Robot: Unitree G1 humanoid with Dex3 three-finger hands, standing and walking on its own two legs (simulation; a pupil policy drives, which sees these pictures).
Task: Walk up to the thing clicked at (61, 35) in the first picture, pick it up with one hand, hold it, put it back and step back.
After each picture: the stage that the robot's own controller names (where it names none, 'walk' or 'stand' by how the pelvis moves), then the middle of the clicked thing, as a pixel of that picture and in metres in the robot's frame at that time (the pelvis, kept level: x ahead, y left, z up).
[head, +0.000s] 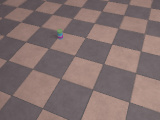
stand; (60, 34) +1.59 +0.30 -0.72
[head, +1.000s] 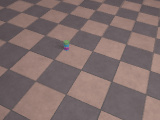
walk; (66, 45) +1.46 +0.12 -0.70
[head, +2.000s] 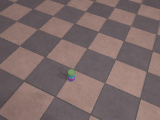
walk; (71, 75) +0.88 +0.07 -0.71
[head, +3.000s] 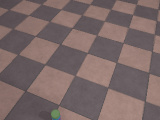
walk; (56, 116) +0.51 +0.18 -0.71
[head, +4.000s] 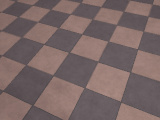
stand; out of the picture +0.36 +0.19 -0.70
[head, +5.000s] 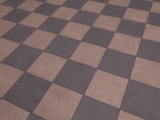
stand; out of the picture +0.34 +0.19 -0.72
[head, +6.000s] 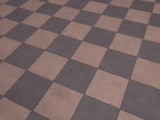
stand; out of the picture +0.35 +0.19 -0.73
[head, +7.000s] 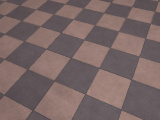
stand; out of the picture +0.34 +0.19 -0.73
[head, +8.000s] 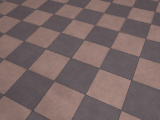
stand; out of the picture +0.33 +0.19 -0.73
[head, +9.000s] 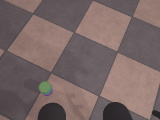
go down; (46, 89) +0.40 +0.20 -0.48
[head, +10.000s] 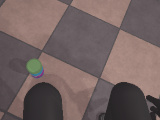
go down; (35, 69) +0.43 +0.23 -0.32
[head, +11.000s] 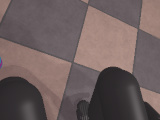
close in; out of the picture +0.41 +0.26 -0.24
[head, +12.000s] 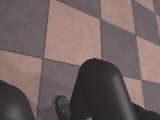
close; out of the picture +0.40 +0.29 -0.22
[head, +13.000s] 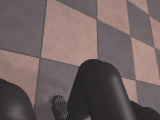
lift; out of the picture +0.40 +0.29 -0.22
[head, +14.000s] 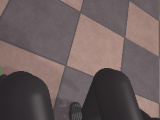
lift; out of the picture +0.33 +0.26 -0.17
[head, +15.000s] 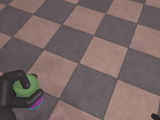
lift; (29, 92) +0.32 +0.19 +0.00
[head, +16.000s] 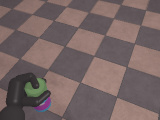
hold; (39, 95) +0.32 +0.17 -0.01
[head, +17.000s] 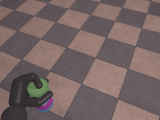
hold; (41, 95) +0.32 +0.17 -0.01
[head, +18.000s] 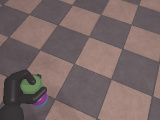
crouch; (35, 91) +0.34 +0.18 -0.06
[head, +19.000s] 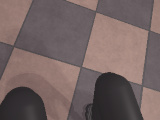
lower; out of the picture +0.48 +0.27 -0.10
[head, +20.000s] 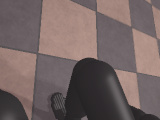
lower; out of the picture +0.42 +0.31 -0.22
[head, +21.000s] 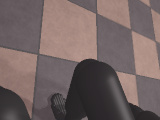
lower; out of the picture +0.42 +0.31 -0.22
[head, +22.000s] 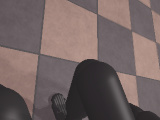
lower; out of the picture +0.42 +0.31 -0.23
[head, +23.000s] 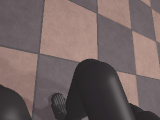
lower; out of the picture +0.42 +0.31 -0.22
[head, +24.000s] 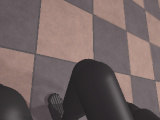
open; out of the picture +0.41 +0.29 -0.23
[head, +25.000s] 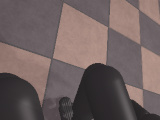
stand; out of the picture +0.41 +0.28 -0.24
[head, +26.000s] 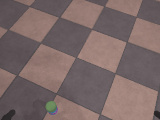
stand; (52, 108) +0.39 +0.19 -0.58
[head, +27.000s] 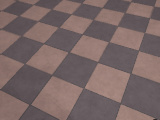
stand; out of the picture +0.38 +0.19 -0.67
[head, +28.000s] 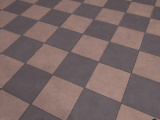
stand; out of the picture +0.38 +0.18 -0.67
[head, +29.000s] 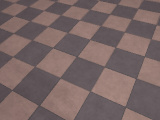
stand; out of the picture +0.40 +0.18 -0.72
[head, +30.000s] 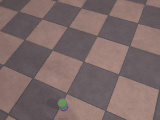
walk; (63, 105) +0.46 +0.20 -0.69
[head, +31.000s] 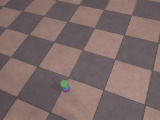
walk; (65, 86) +0.67 +0.22 -0.71
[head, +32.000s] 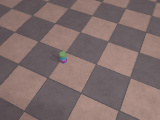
walk; (63, 57) +1.00 +0.17 -0.70
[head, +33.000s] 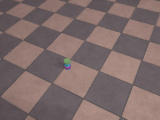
stand; (67, 64) +1.04 +0.18 -0.71
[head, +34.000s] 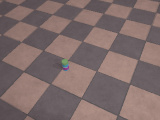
stand; (65, 65) +1.05 +0.20 -0.72
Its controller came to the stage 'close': yes
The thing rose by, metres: 0.70
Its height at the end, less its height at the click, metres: +0.00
